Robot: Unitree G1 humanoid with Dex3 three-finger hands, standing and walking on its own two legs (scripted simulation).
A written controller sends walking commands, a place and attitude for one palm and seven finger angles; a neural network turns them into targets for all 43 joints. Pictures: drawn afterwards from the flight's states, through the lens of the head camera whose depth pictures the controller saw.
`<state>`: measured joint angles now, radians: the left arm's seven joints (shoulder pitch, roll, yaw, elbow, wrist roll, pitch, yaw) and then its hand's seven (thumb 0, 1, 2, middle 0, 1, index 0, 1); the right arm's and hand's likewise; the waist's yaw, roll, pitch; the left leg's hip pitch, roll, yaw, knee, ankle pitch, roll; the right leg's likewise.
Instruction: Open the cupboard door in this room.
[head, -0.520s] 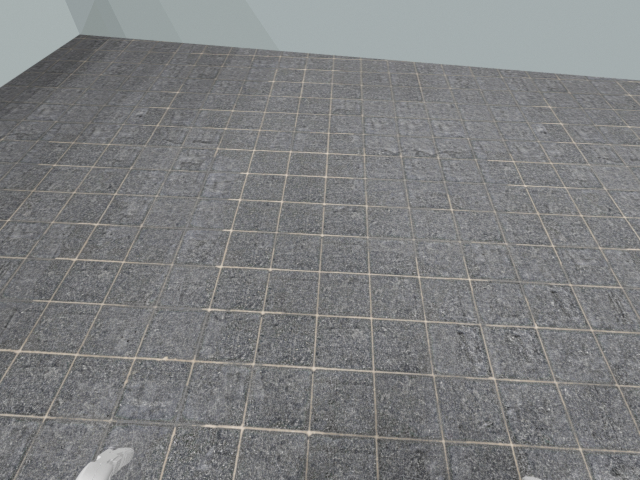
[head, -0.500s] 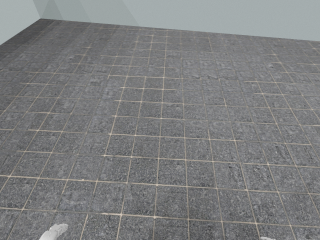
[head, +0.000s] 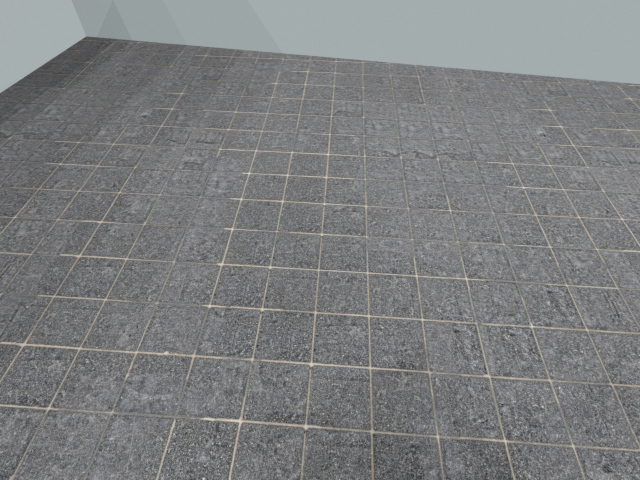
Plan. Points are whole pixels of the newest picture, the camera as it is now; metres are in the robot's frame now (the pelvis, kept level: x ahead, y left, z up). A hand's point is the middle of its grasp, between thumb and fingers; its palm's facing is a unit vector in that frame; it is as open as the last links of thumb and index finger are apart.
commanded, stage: stand and wait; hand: left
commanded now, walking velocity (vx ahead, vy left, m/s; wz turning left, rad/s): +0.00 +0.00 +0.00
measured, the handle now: out of the picture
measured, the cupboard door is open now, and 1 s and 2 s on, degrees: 0 0 0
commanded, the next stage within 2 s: turn or walk to find it in 0.38 s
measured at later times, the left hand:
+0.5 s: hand out of the picture +0.06 +0.24 -0.15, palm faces -0.02 -0.94 -0.34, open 7.4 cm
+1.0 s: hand out of the picture +0.02 +0.21 -0.16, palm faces +0.18 -0.95 -0.26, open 7.4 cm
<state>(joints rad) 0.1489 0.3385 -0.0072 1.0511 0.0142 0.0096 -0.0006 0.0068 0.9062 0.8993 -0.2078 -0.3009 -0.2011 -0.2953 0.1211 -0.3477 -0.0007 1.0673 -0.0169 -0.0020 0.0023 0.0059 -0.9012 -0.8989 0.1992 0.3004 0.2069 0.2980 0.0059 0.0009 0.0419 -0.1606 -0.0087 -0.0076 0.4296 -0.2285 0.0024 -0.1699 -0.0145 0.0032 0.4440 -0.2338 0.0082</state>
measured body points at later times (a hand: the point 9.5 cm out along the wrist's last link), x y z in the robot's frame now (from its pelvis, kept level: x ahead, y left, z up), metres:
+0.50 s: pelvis -0.02 -0.01 +0.00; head -0.01 -0.01 +0.45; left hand +0.07 +0.29 -0.13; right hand +0.05 -0.30 -0.13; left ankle +0.00 +0.12 -0.74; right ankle +0.01 -0.12 -0.74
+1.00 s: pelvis -0.04 +0.00 -0.01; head -0.01 +0.00 +0.44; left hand +0.01 +0.26 -0.14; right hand +0.03 -0.24 -0.16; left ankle +0.00 +0.12 -0.74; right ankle -0.04 -0.14 -0.71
